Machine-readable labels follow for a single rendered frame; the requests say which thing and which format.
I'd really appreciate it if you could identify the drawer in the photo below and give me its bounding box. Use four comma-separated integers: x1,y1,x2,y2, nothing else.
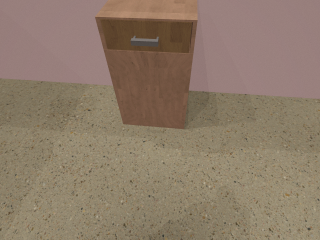
100,19,192,53

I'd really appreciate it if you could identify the handle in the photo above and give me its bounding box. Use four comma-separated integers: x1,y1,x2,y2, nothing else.
130,36,159,47

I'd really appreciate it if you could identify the cabinet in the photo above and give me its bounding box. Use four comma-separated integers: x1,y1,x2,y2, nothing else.
95,0,198,129

